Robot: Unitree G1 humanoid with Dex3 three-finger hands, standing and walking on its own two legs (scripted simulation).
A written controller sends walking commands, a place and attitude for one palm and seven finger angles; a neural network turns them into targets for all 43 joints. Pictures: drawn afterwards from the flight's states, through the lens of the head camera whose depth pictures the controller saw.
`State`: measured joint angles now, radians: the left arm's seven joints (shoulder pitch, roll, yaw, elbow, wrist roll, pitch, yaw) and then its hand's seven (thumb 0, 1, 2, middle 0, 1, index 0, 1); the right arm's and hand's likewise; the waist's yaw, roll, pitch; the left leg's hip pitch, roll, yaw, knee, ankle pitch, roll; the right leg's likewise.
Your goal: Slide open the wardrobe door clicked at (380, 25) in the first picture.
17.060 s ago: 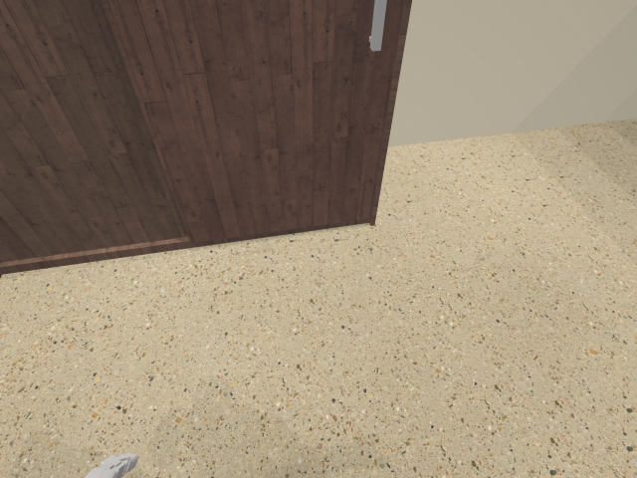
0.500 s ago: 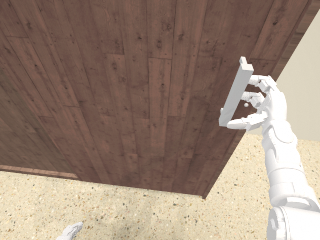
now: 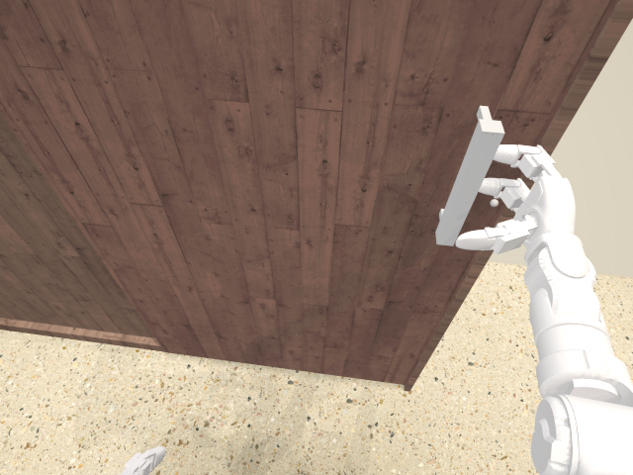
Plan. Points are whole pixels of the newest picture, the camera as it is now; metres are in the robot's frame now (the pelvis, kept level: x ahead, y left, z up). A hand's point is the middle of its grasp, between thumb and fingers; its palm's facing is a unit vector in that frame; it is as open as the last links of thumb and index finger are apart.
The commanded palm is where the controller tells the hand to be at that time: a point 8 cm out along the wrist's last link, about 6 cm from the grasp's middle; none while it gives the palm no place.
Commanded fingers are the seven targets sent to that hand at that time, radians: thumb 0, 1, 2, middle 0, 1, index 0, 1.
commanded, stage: slide the fingers in behind the handle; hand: right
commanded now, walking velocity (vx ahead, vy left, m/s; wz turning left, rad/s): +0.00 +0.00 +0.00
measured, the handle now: (462, 180) +0.48 -0.14 +0.13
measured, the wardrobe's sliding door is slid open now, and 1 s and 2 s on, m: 0.00 0.00 0.00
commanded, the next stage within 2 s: grip the handle and tug to test in 1.48 s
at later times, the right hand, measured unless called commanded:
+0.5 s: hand (482, 207) +0.43 -0.16 +0.14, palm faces +0.04 +1.00 +0.02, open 14.0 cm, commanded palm +0.40 -0.20 +0.14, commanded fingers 0.00 0.50 -0.30 0.30 1.20 0.30 1.20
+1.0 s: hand (459, 202) +0.43 -0.13 +0.14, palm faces +0.03 +1.00 +0.02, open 13.9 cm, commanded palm +0.41 -0.18 +0.14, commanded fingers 0.00 0.50 -0.30 0.30 1.20 0.30 1.20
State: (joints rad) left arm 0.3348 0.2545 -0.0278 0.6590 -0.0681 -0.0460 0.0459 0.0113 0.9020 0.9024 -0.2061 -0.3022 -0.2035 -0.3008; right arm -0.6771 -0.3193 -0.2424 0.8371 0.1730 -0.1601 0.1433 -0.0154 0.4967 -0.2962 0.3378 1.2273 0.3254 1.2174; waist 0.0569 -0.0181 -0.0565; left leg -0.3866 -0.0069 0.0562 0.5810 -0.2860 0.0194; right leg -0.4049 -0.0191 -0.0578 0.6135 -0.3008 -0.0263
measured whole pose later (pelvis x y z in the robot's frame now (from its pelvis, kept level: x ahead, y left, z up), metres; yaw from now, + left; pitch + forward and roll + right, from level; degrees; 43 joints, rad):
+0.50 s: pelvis +0.01 +0.00 +0.00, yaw +0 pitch +5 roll +1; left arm 0.30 0.24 -0.03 0.65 -0.06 -0.05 0.04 0.01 0.90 0.90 -0.21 -0.30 -0.20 -0.30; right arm -0.59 -0.25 -0.20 0.69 0.17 -0.10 0.08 -0.02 0.50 -0.30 0.30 1.20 0.30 1.20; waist 0.04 -0.02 -0.06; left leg -0.36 -0.01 0.05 0.57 -0.29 0.02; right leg -0.37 -0.02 -0.06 0.60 -0.31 -0.03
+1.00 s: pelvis +0.01 +0.00 +0.00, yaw +0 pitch +5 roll +1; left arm 0.31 0.23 -0.02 0.67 -0.06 -0.04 0.03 0.01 0.90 0.90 -0.21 -0.30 -0.20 -0.30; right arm -0.62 -0.21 -0.16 0.70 0.16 -0.11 0.03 -0.02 0.50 -0.30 0.31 1.21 0.30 1.21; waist 0.04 -0.02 -0.06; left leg -0.35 -0.01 0.06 0.57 -0.30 0.02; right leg -0.37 -0.02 -0.06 0.60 -0.31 -0.02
